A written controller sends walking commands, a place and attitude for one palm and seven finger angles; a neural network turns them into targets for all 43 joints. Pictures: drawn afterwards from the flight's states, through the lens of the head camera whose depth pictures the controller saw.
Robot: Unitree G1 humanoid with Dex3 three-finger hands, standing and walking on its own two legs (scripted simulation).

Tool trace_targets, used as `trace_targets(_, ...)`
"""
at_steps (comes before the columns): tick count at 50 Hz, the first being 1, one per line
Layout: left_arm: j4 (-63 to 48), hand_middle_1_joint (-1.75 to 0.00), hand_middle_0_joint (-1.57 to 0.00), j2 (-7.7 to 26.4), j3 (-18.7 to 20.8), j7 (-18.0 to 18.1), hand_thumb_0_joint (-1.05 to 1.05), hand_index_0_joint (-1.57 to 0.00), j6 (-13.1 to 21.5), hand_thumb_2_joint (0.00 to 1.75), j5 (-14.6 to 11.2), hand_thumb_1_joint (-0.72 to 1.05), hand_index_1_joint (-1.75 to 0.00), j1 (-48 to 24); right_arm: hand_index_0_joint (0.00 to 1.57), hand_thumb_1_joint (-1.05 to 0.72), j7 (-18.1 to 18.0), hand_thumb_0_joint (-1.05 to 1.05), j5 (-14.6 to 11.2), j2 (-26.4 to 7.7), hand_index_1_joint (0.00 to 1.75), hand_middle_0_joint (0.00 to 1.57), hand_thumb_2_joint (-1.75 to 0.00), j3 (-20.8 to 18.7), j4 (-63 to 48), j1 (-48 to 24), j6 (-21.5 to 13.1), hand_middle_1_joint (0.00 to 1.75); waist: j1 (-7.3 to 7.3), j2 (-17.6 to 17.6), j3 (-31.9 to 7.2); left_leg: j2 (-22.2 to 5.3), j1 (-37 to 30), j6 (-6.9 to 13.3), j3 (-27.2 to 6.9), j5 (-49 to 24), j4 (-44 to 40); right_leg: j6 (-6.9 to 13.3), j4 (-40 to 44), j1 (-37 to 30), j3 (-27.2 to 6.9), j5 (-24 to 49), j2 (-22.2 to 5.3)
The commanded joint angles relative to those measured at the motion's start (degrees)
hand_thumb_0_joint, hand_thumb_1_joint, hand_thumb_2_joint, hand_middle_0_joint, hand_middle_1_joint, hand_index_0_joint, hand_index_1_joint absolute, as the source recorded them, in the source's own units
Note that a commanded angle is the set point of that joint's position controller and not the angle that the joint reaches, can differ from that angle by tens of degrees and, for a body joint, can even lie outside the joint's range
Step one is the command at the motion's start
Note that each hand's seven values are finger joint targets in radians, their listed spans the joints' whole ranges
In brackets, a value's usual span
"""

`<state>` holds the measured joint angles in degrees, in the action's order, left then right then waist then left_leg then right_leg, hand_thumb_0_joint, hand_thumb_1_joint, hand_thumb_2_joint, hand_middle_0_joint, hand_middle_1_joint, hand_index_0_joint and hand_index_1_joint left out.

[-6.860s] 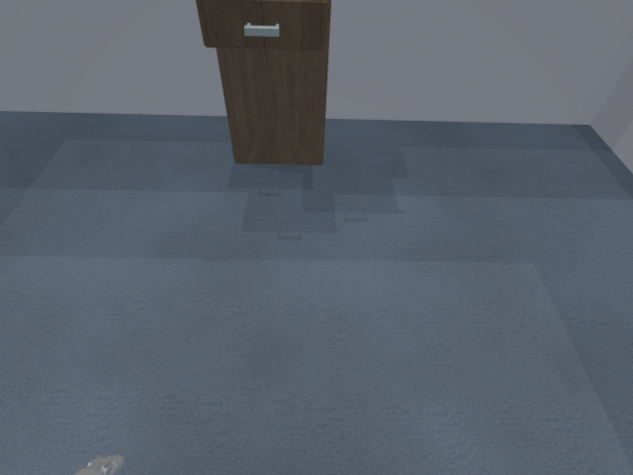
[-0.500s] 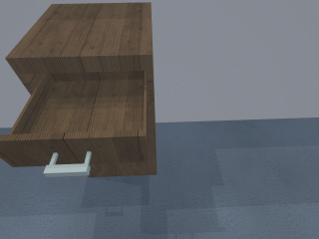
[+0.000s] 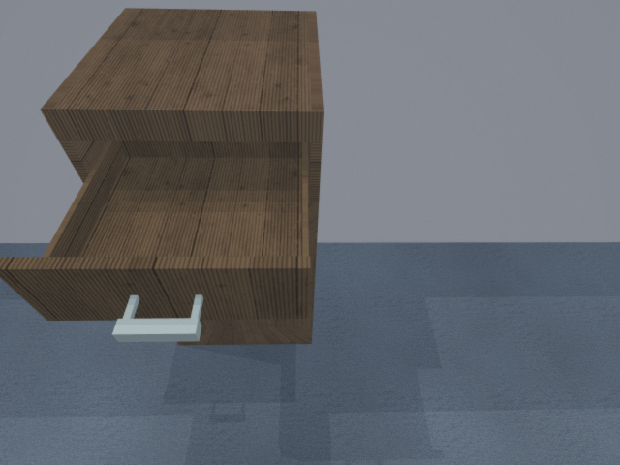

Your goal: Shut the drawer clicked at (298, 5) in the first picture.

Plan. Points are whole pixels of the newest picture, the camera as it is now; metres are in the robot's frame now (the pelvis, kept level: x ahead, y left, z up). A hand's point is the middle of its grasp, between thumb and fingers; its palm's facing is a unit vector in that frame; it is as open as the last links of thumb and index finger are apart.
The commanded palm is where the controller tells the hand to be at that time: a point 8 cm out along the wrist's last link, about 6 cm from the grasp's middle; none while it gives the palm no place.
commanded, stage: raise the hand and make a fist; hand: left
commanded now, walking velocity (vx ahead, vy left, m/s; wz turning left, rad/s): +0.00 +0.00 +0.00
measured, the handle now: (162, 315) +0.30 +0.23 +0.00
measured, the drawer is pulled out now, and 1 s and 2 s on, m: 0.27 0.26 0.26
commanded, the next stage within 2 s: bring the fist close to the handle in 1.88 s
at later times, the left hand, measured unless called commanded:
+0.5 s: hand out of the picture +0.12 +0.16 -0.02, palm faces +0.15 -0.99 -0.06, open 5.5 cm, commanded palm +0.10 +0.22 -0.01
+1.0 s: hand (152, 449) +0.14 +0.18 +0.03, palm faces +0.10 -0.99 -0.08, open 3.2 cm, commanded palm +0.09 +0.23 +0.05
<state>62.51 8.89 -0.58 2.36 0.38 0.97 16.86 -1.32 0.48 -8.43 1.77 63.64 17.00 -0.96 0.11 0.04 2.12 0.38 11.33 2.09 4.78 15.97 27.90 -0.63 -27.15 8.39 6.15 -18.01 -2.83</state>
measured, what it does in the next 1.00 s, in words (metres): stands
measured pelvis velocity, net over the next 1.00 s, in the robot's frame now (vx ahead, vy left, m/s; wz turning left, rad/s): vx -0.03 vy -0.03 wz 0.03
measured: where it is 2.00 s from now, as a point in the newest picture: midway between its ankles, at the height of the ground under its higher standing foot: outside the picture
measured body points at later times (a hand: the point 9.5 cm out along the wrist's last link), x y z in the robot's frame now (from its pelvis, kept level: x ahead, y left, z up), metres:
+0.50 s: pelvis -0.06 -0.05 -0.08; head -0.02 -0.04 +0.37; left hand +0.10 +0.21 -0.01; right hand +0.20 -0.26 -0.12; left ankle -0.01 +0.09 -0.74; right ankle -0.04 -0.12 -0.74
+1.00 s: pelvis -0.03 -0.03 -0.04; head +0.01 -0.03 +0.41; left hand +0.12 +0.23 +0.04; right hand +0.15 -0.29 -0.11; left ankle -0.01 +0.09 -0.74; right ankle -0.04 -0.12 -0.74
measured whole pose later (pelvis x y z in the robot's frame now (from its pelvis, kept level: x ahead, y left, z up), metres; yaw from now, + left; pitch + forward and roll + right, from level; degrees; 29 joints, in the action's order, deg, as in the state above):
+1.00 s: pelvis -0.03 -0.03 -0.04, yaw +2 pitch +8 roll -1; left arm -8.7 12.2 12.4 -15.7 22.0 -17.3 34.6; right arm -4.2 -2.9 -15.1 -2.8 35.8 14.5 -16.6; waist -0.6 -1.6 -4.8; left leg -2.3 34.5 -0.1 1.2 23.1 49.7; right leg 2.2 -48.5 30.3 7.3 -26.1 -0.8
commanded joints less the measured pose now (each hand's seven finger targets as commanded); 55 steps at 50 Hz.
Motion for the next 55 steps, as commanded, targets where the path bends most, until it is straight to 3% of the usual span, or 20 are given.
trace_targets(1,-76.45,-0.34,-0.24,14.03,5.44,4.92,0.00,-0.24,10.05,0.90,-5.66,0.90,-0.34,-8.05,0.20,-0.90,-3.30,0.00,-2.00,-11.24,0.30,0.20,-0.90,-2.09,-20.79,-3.93,-15.43,0.30,-0.44,-17.86,-27.24,-5.91,-20.24,-2.38,-7.48,-36.80,-3.91,3.12,-6.32,6.01,-2.37,10.22,1.62)
trace_targets(2,-67.19,-0.37,-0.26,2.74,0.10,6.96,0.00,-0.26,2.07,0.90,-7.52,0.90,-0.37,8.05,0.20,-0.90,-2.92,0.00,-3.20,-9.15,0.30,0.20,-0.90,-3.59,-20.24,-4.60,-17.12,0.30,1.13,-12.86,-14.99,-5.32,-10.00,-4.65,-8.18,-33.77,-6.03,2.04,-8.96,11.75,-0.08,0.09,1.94)
trace_targets(3,-67.20,-0.39,-0.28,-3.73,-4.59,5.74,0.00,-0.28,1.43,0.90,-8.35,0.90,-0.39,7.22,0.20,-0.90,-2.50,0.00,-3.33,-10.18,0.30,0.20,-0.90,-3.70,-18.78,-2.00,-17.32,0.30,2.26,-7.37,-8.30,-4.46,-5.43,-3.67,-7.57,-27.68,-4.69,1.63,-7.86,13.82,-0.25,0.34,2.05)
trace_targets(4,-70.16,-0.41,-0.30,-1.55,-2.91,4.96,0.00,-0.30,3.58,0.90,-8.81,0.90,-0.41,4.31,0.20,-0.90,-2.30,0.00,-2.87,-11.61,0.30,0.20,-0.90,-4.66,-22.29,-3.89,-18.27,0.30,2.56,-4.79,-3.66,-3.79,-0.96,-2.86,-8.54,-21.01,-2.08,1.54,-5.63,15.16,0.27,1.10,1.92)
trace_targets(5,-70.07,-0.43,-0.32,2.42,1.43,4.39,0.00,-0.32,6.45,0.90,-7.93,0.90,-0.43,5.26,0.20,-0.90,-2.10,0.00,-1.65,-13.05,0.30,0.20,-0.90,-5.58,-23.79,-3.64,-18.64,0.30,3.20,-0.49,-5.59,-2.52,2.17,-2.39,-8.46,-16.21,1.41,1.77,-4.17,16.35,0.77,3.54,2.29)
trace_targets(6,-67.60,-0.45,-0.34,1.20,2.57,2.91,0.00,-0.34,9.36,0.90,-8.07,0.90,-0.45,10.97,0.20,-0.90,-1.79,0.00,-0.76,-12.88,0.30,0.20,-0.90,-5.87,-25.97,-4.23,-18.62,0.30,2.11,5.52,-5.92,-2.15,5.74,-2.29,-8.24,-14.64,4.14,1.75,-5.29,17.71,1.78,5.17,2.76)
trace_targets(9,-58.36,-0.52,-0.40,-3.02,4.47,-4.62,0.00,-0.40,20.32,0.90,-10.28,0.90,-0.52,25.04,0.20,-0.90,0.20,0.00,-0.44,-11.79,0.30,0.20,-0.90,-7.13,-30.70,-8.63,-17.38,0.30,-2.38,12.80,-6.56,-1.42,16.62,-2.93,-5.54,-10.35,11.81,2.01,-13.91,23.24,2.42,4.97,3.73)
trace_targets(11,-60.47,-0.56,-0.44,-1.98,6.54,-10.65,0.00,-0.44,29.44,0.90,-12.64,0.90,-0.56,26.73,0.20,-0.90,1.65,0.00,-0.49,-11.65,0.30,0.20,-0.90,-7.67,-33.73,-10.93,-16.85,0.30,-3.86,9.11,-9.59,-0.72,23.75,-3.07,-4.29,-5.85,17.41,2.48,-19.77,26.60,1.03,4.22,3.25)
trace_targets(13,-74.09,-0.60,-0.48,5.38,10.61,-13.20,0.00,-0.48,37.95,0.90,-12.58,0.90,-0.60,17.26,0.20,-0.90,2.37,0.00,-0.03,-11.41,0.30,0.20,-0.90,-7.90,-37.07,-11.00,-17.13,0.30,-4.43,-4.77,-18.01,-0.34,23.57,-2.64,-3.51,-5.20,21.66,3.27,-24.15,28.13,-2.08,3.11,2.77)
trace_targets(15,-77.19,-0.65,-0.52,7.35,12.84,-13.13,0.00,-0.52,41.61,0.90,-12.77,0.90,-0.65,15.62,0.20,-0.90,1.91,0.00,0.05,-10.43,0.30,0.20,-0.90,-7.76,-38.56,-10.34,-16.86,0.30,-3.23,-6.86,-20.61,-0.70,24.35,-1.86,-3.76,-3.78,24.75,3.27,-26.11,31.54,-3.16,0.79,3.07)
trace_targets(19,-78.85,-0.73,-0.60,7.49,12.04,-13.16,0.00,-0.60,36.62,0.90,-15.57,0.90,-0.73,6.20,0.20,-0.90,-0.18,0.00,-1.97,-11.57,0.30,0.20,-0.90,-6.29,-41.48,-10.48,-15.36,0.30,0.99,-3.23,-11.57,-0.47,32.16,-0.95,-5.08,13.76,25.58,2.24,-19.26,36.46,-7.81,-19.38,2.16)
trace_targets(22,-81.80,-0.80,-0.66,10.49,11.24,-15.57,0.00,-0.66,31.79,0.90,-16.13,0.90,-0.80,2.10,0.20,-0.90,-2.29,0.00,-2.85,-11.91,0.30,0.20,-0.90,-5.38,-42.06,-8.04,-15.44,0.30,2.63,-1.73,-15.03,-0.49,30.51,0.09,-4.45,11.00,28.01,1.53,-14.23,32.22,-12.45,-21.10,1.36)
trace_targets(26,-79.39,-0.88,-0.74,11.98,13.06,-17.88,0.00,-0.74,24.78,0.90,-17.32,0.90,-0.88,2.05,0.20,-0.90,-3.75,0.00,-3.14,-11.16,0.30,0.20,-0.90,-4.11,-40.94,-7.71,-15.68,0.30,1.54,-2.33,-15.92,-0.73,28.81,0.09,-5.11,5.67,26.70,0.67,-12.18,25.73,-13.00,-13.07,0.63)
trace_targets(27,-75.94,-0.91,-0.76,12.95,15.46,-17.76,0.00,-0.76,22.98,0.90,-17.64,0.90,-0.91,4.00,0.20,-0.90,-3.86,0.00,-3.19,-11.06,0.30,0.20,-0.90,-4.06,-40.20,-8.22,-15.32,0.30,1.17,0.90,-15.27,-0.85,29.37,-0.05,-5.57,5.21,26.19,0.32,-11.91,24.67,-12.55,-12.36,0.82)
trace_targets(29,-75.13,-0.95,-0.80,12.86,18.03,-17.79,0.00,-0.80,21.01,0.90,-18.81,0.90,-0.95,6.51,0.20,-0.90,-3.79,0.00,-3.02,-10.51,0.30,0.20,-0.90,-4.05,-39.74,-8.74,-15.28,0.30,-0.31,0.80,-16.13,-0.71,28.43,-0.43,-5.92,2.56,24.67,-0.53,-11.86,20.99,-12.54,-5.30,-0.12)
trace_targets(32,-72.62,-1.01,-0.86,13.98,22.08,-17.13,0.00,-0.86,19.45,0.90,-19.46,0.90,-1.01,12.16,0.20,-0.90,-3.55,0.00,-2.79,-9.87,0.30,0.20,-0.90,-4.23,-38.63,-10.42,-14.82,0.30,-2.41,1.75,-15.91,-0.56,27.29,-0.86,-6.25,-1.20,22.55,-1.45,-12.27,16.57,-12.06,3.89,-0.93)
trace_targets(35,-75.63,-1.08,-0.92,12.70,22.01,-17.32,0.00,-0.92,21.10,0.90,-19.56,0.90,-1.08,15.55,0.20,-0.90,-2.99,0.00,-2.78,-9.64,0.30,0.20,-0.90,-4.80,-38.26,-10.01,-15.29,0.30,-2.54,1.70,-16.18,-0.46,24.82,-0.90,-5.92,-4.29,20.42,-1.84,-12.93,14.94,-10.59,11.36,-1.05)
trace_targets(39,-78.49,-1.17,-1.00,11.35,19.96,-18.02,0.00,-1.00,24.10,0.90,-19.85,0.90,-1.17,16.57,0.20,-0.90,-2.85,0.00,-2.91,-10.21,0.30,0.20,-0.90,-5.56,-37.78,-8.89,-17.13,0.30,-1.36,3.39,-15.08,-0.36,21.93,-0.63,-5.70,-5.00,19.17,-1.77,-12.15,16.72,-9.00,11.34,-0.40)
trace_targets(47,-84.01,-1.34,-1.16,10.92,17.63,-17.74,0.00,-1.16,26.35,0.90,-19.71,0.90,-1.34,15.61,0.20,-0.90,-3.02,0.00,-3.20,-11.43,0.30,0.20,-0.90,-5.58,-37.16,-8.25,-19.68,0.30,-0.73,-0.23,-14.48,-0.37,16.56,-0.12,-5.71,-5.55,16.61,0.40,-11.81,18.79,-5.59,6.54,1.46)
trace_targets(55,-89.20,-1.51,-1.32,9.71,15.77,-15.86,0.00,-1.32,20.02,0.90,-18.21,0.90,-1.51,17.91,0.20,-0.90,-2.08,0.00,-3.46,-10.84,0.30,0.20,-0.90,-4.30,-39.53,-9.05,-19.37,0.30,-2.05,-4.03,-14.16,-0.94,11.78,-0.43,-6.22,-7.96,12.44,1.46,-12.21,16.99,-1.18,8.93,2.91)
